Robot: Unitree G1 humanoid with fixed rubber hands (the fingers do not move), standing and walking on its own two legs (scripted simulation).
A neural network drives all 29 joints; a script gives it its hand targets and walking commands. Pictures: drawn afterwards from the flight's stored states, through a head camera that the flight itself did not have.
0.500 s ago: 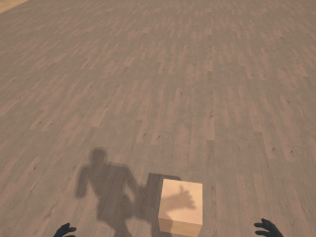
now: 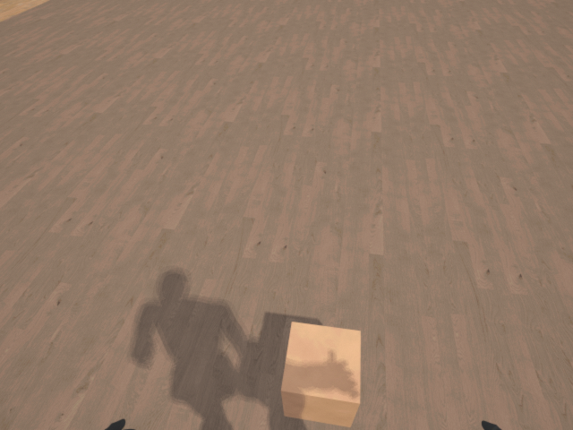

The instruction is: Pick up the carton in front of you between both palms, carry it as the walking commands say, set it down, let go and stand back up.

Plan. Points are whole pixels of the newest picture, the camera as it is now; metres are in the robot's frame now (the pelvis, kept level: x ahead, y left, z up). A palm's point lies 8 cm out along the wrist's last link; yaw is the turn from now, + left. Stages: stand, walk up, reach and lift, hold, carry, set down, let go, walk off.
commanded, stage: stand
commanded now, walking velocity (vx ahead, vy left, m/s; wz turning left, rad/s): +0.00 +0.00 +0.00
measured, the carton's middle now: (321, 374) +0.43 -0.07 -0.65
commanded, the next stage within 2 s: none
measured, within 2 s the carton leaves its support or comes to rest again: neither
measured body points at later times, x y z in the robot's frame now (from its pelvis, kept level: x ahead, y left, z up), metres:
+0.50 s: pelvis -0.01 +0.00 +0.00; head -0.02 +0.00 +0.45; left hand +0.09 +0.30 -0.11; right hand +0.07 -0.29 -0.12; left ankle -0.03 +0.14 -0.74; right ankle +0.02 -0.10 -0.74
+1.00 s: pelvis -0.02 +0.01 +0.01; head -0.02 +0.00 +0.46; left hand +0.09 +0.31 -0.11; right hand +0.06 -0.30 -0.12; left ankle -0.03 +0.14 -0.74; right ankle +0.02 -0.10 -0.74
